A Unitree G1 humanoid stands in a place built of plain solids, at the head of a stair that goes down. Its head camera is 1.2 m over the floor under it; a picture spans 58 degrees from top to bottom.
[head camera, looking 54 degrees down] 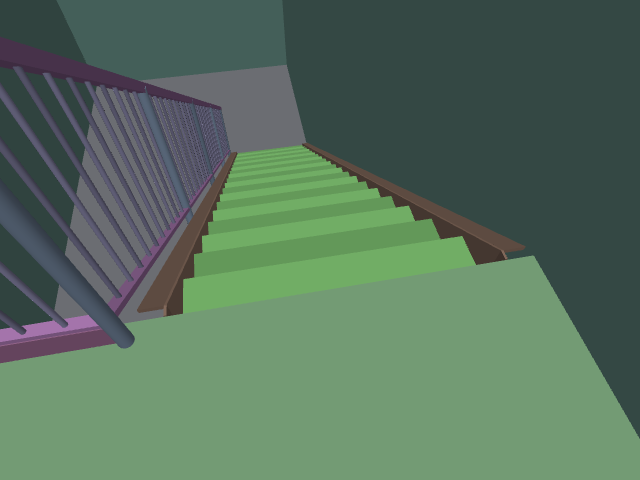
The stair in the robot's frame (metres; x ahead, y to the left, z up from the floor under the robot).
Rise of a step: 0.19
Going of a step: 0.24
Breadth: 1.09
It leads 11 degrees to the left of straight ahead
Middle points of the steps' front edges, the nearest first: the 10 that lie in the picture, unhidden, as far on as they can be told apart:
0.69 -0.07 0.00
0.93 -0.03 -0.19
1.17 0.02 -0.38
1.41 0.06 -0.57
1.65 0.11 -0.76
1.89 0.15 -0.95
2.13 0.20 -1.14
2.37 0.24 -1.32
2.61 0.29 -1.51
2.85 0.34 -1.70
